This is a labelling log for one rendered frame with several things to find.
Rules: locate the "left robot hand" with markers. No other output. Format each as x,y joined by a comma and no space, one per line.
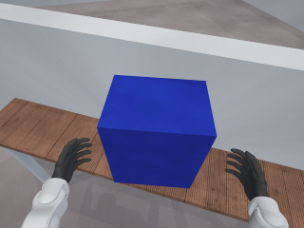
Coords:
68,159

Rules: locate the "carton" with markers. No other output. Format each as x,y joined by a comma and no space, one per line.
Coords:
156,131

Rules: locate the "right robot forearm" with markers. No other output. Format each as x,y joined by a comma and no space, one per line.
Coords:
264,213

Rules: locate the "table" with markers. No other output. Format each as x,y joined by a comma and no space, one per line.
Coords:
28,130

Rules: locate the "left robot forearm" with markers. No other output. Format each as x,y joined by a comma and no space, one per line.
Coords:
48,205

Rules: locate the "right robot hand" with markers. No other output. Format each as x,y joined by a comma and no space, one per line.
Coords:
251,174

